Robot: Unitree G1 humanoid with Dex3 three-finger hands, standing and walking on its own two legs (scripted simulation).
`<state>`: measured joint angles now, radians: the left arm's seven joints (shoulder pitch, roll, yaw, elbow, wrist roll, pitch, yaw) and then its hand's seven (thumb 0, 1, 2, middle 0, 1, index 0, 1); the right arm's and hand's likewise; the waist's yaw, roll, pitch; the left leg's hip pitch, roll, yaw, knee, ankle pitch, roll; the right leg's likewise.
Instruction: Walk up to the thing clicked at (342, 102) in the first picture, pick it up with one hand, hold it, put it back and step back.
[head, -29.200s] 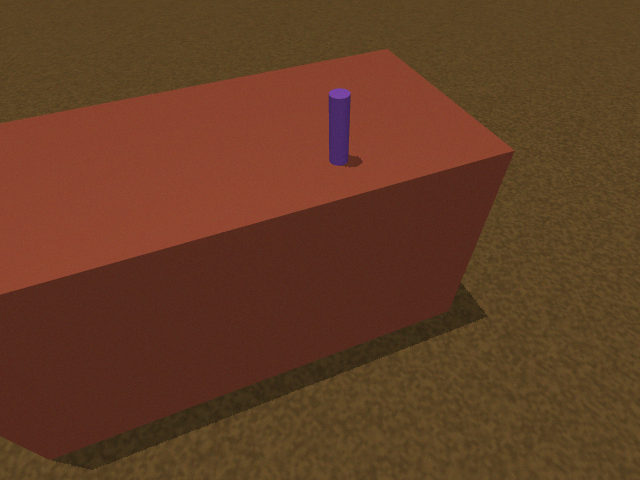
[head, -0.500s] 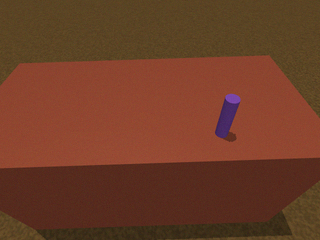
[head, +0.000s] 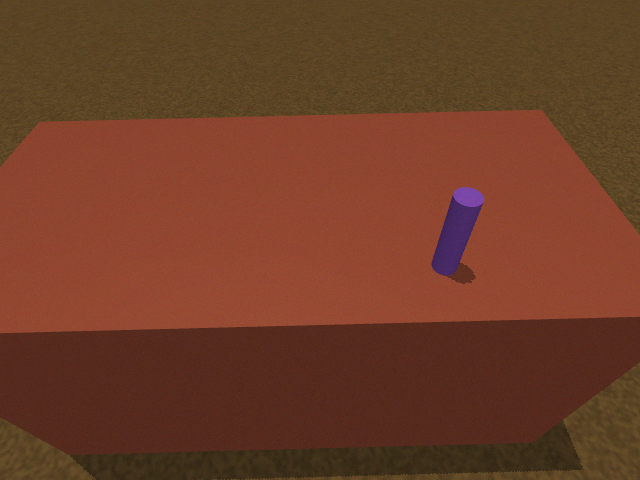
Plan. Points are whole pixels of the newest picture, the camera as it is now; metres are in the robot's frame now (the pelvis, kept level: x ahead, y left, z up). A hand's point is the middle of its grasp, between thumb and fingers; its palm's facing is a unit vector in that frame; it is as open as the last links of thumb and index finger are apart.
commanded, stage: stand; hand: right
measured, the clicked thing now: (455, 234) +0.50 -0.20 +0.00
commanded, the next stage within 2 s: step back in 0.32 s
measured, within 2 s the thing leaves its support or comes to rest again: neither
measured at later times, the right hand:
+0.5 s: hand out of the picture +0.08 -0.27 -0.17, palm faces -0.02 +0.94 -0.35, open 7.3 cm
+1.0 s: hand out of the picture -0.04 -0.24 -0.15, palm faces -0.08 +0.90 -0.42, open 7.3 cm
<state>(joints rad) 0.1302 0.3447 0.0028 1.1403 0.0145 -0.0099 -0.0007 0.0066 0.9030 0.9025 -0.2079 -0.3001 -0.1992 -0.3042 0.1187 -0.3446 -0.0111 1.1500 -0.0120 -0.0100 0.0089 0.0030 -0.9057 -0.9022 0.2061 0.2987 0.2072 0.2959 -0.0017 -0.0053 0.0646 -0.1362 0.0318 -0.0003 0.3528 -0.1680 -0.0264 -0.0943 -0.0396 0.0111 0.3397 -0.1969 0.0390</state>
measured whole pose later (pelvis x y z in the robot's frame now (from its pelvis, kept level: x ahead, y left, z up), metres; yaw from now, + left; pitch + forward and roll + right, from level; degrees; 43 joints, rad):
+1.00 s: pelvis -0.11 +0.02 -0.01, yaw +1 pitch +0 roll -1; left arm 0.07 0.39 0.06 0.86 0.01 0.07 0.03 0.01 0.90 0.90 -0.21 -0.30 -0.20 -0.30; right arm 0.16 -0.33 -0.04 0.93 -0.04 0.04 0.00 0.00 -0.90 -0.90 0.21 0.30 0.21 0.30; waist 0.00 -0.06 0.19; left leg -0.24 -0.02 -0.01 0.55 -0.30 0.04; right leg -0.49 0.12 0.17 1.12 -0.48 -0.02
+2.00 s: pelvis -0.38 +0.01 -0.03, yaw -5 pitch -3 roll -1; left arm 0.20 0.39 0.08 0.87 0.03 0.05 0.00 0.01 0.90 0.90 -0.21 -0.30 -0.20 -0.30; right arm 0.08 -0.41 -0.05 0.80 -0.03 0.03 -0.01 0.00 -0.90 -0.90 0.21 0.30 0.21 0.30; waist 0.04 0.01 0.20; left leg -0.43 0.09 0.00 0.68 -0.20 -0.02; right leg -0.22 0.03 0.06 0.66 -0.42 0.01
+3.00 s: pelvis -0.64 -0.02 -0.02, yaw +2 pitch -2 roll +1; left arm 0.21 0.38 0.06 0.92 0.04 -0.01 0.00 0.01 0.90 0.90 -0.21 -0.30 -0.20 -0.30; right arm 0.23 -0.38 -0.05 0.98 -0.03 0.03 0.01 0.01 -0.91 -0.90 0.21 0.30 0.21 0.30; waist 0.03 0.02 0.10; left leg -0.26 -0.02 -0.03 0.63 -0.39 -0.01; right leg -0.25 -0.04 -0.04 0.66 -0.38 -0.01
